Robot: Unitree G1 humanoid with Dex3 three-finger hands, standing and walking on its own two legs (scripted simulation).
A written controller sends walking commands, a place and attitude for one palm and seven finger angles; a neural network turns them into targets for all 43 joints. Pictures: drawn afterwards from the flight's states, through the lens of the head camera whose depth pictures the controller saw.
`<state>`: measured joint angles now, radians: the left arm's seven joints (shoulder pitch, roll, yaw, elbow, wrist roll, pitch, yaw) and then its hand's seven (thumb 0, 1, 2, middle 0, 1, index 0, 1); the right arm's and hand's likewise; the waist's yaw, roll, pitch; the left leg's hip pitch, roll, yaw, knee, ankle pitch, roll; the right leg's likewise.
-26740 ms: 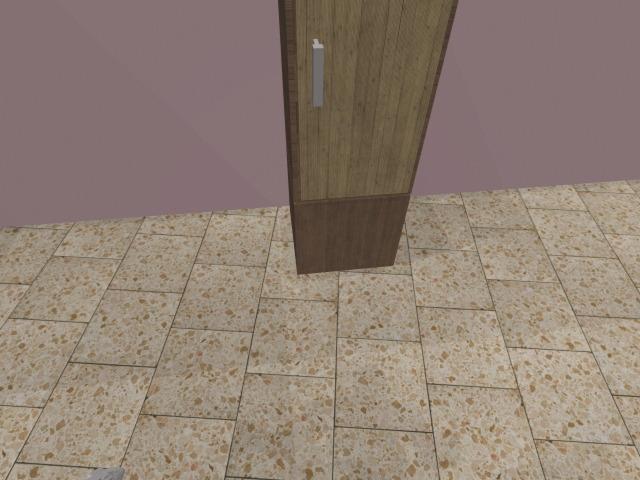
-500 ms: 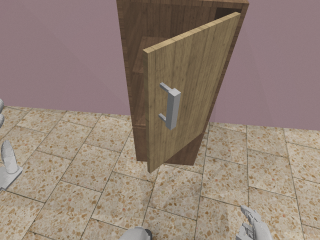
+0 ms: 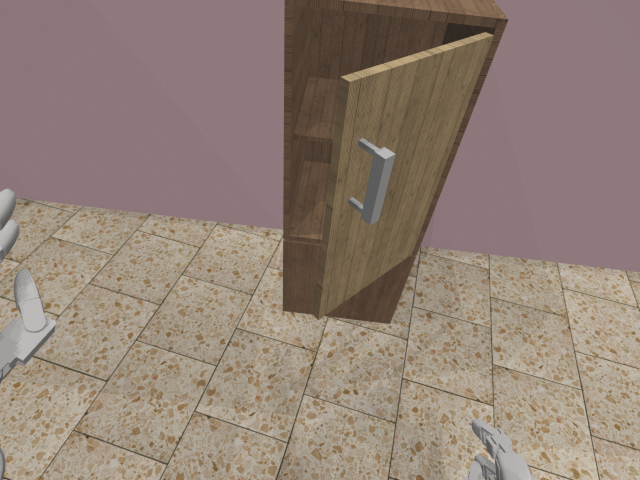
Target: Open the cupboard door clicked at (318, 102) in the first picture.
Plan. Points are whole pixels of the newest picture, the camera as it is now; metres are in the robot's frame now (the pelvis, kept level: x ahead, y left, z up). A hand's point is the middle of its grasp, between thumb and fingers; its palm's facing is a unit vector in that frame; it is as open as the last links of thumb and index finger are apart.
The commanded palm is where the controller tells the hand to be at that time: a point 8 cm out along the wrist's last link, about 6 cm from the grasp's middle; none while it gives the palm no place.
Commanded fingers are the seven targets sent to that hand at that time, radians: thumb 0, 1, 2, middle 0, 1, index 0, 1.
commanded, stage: stop stepping back and stand still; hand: left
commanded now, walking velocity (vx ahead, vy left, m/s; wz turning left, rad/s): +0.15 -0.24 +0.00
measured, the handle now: (367, 182) +0.56 -0.01 +0.08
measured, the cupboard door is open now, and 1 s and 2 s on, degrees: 46 46 46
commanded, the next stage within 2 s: let the arm hang, fingers relaxed in 0.54 s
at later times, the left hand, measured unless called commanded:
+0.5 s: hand (20, 396) +0.13 +0.26 +0.17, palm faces +0.41 -0.80 -0.44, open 7.4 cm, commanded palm +0.08 +0.29 +0.19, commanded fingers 0.00 0.90 0.90 -0.20 -0.30 -0.20 -0.30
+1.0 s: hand out of the picture +0.01 +0.17 -0.16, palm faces +0.07 -0.97 -0.22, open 6.8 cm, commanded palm none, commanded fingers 0.00 0.90 0.90 -0.20 -0.30 -0.20 -0.30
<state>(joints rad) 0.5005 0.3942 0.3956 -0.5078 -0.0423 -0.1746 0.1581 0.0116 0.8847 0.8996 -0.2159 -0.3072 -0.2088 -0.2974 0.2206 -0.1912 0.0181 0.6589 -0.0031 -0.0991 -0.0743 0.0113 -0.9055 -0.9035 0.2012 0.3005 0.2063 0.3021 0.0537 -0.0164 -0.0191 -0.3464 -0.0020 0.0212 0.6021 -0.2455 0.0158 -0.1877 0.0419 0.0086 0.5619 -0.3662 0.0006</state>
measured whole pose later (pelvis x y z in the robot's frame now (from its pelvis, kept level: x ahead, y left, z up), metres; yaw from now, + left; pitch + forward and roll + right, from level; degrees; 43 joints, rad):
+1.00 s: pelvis -0.06 -0.01 +0.00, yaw +1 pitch -1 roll +1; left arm 0.26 0.14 0.03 0.87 0.02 0.02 0.03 -0.07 1.02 0.90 -0.21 -0.31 -0.21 -0.30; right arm 0.23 -0.17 -0.02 0.96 -0.03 0.05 -0.01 0.01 -0.92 -0.90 0.20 0.30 0.20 0.30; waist 0.00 0.02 0.06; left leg -0.35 0.02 -0.01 0.73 -0.37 0.01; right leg -0.30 0.01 -0.07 0.63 -0.33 -0.05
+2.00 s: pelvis -0.05 +0.02 +0.02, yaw +0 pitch -2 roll +0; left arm 0.30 0.11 0.01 1.17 0.01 0.00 0.04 0.00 0.91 0.90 -0.20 -0.30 -0.20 -0.29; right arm 0.33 -0.10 0.00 1.16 -0.02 -0.01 -0.04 0.00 -0.91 -0.90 0.20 0.30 0.20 0.30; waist 0.00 0.00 0.04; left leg -0.14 -0.01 0.05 0.41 -0.24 0.03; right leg -0.17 -0.01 -0.03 0.42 -0.23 -0.01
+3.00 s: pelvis -0.04 -0.03 +0.01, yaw -17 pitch +1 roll +2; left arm 0.22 0.18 0.08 0.96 0.02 0.02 0.03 0.00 0.91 0.90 -0.20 -0.30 -0.20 -0.29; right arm 0.10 -0.23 -0.07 0.95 -0.02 0.06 -0.03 0.00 -0.91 -0.90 0.20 0.30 0.20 0.30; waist 0.03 0.03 0.11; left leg -0.46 0.04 0.00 1.11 -0.41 -0.05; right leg -0.26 0.07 0.04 0.51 -0.27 -0.10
